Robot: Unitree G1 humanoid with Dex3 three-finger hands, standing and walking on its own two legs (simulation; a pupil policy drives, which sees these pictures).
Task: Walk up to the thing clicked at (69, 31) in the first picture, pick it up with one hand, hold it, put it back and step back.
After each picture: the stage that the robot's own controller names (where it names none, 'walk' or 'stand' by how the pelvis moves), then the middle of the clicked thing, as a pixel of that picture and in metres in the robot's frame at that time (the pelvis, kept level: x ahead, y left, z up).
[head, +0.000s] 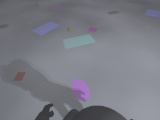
stand; (69, 29) +2.11 +0.70 -0.72
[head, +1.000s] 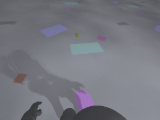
walk; (77, 35) +2.03 +0.33 -0.70
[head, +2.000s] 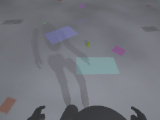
walk; (88, 44) +1.43 +0.10 -0.71
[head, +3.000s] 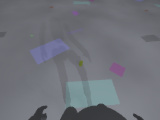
walk; (80, 63) +0.92 +0.15 -0.71
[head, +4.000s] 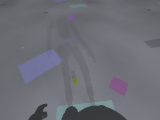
walk; (75, 81) +0.57 +0.22 -0.70
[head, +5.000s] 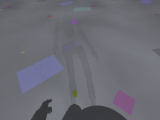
stand; (75, 93) +0.39 +0.20 -0.70
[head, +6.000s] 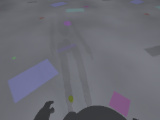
stand; (71, 99) +0.32 +0.23 -0.72
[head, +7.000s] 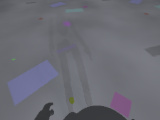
stand; (71, 100) +0.30 +0.22 -0.72
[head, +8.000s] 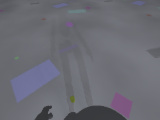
stand; (72, 99) +0.33 +0.22 -0.73
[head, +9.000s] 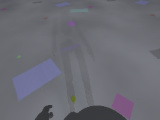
stand; (73, 99) +0.33 +0.21 -0.73
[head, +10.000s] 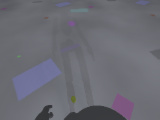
stand; (73, 99) +0.32 +0.20 -0.73
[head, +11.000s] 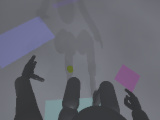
go down; (70, 69) +0.40 +0.20 -0.47
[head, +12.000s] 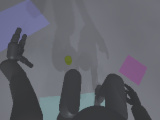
go down; (68, 60) +0.43 +0.21 -0.33
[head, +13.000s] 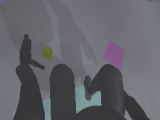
close in; (47, 53) +0.42 +0.24 -0.23
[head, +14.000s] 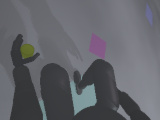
close; (27, 52) +0.42 +0.27 -0.23
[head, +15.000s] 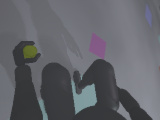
lift; (29, 52) +0.40 +0.25 -0.23
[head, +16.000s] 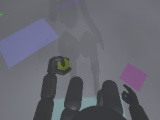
lift; (64, 66) +0.33 +0.20 -0.03
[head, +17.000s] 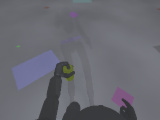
hold; (68, 72) +0.32 +0.17 +0.00
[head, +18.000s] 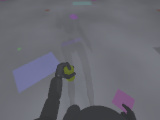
hold; (69, 73) +0.32 +0.17 -0.01
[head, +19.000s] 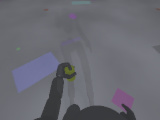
crouch; (70, 73) +0.32 +0.16 -0.01
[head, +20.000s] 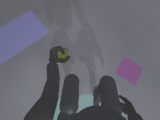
crouch; (63, 56) +0.42 +0.19 -0.09
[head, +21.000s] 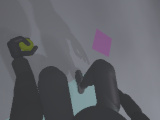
lower; (27, 48) +0.44 +0.26 -0.23
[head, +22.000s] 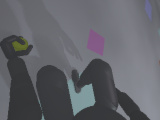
lower; (21, 47) +0.44 +0.27 -0.23
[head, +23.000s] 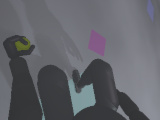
lower; (23, 46) +0.44 +0.27 -0.23
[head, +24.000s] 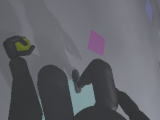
lower; (23, 47) +0.44 +0.27 -0.23
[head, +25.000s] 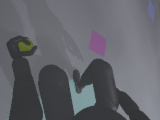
loosen; (26, 47) +0.44 +0.26 -0.23
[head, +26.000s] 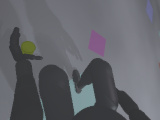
withdraw; (27, 49) +0.43 +0.24 -0.23
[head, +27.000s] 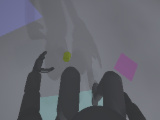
walk; (66, 57) +0.45 +0.19 -0.29
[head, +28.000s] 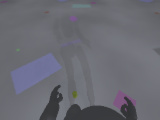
stand; (74, 94) +0.37 +0.16 -0.65
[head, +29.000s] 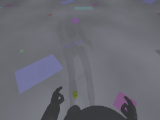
stand; (75, 94) +0.38 +0.17 -0.67
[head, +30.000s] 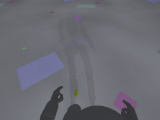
stand; (76, 93) +0.38 +0.17 -0.68
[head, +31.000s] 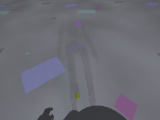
walk; (77, 95) +0.39 +0.17 -0.72
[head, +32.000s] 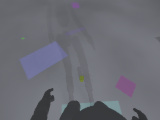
walk; (81, 78) +0.50 +0.09 -0.69
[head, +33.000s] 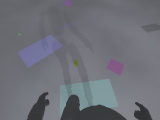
walk; (76, 63) +0.76 +0.23 -0.69
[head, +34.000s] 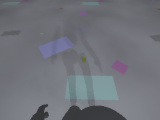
stand; (84, 59) +1.04 +0.16 -0.70
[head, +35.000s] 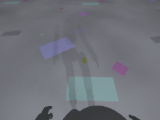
stand; (84, 60) +1.02 +0.15 -0.72
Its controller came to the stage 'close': yes
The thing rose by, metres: 0.72
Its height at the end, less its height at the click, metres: +0.00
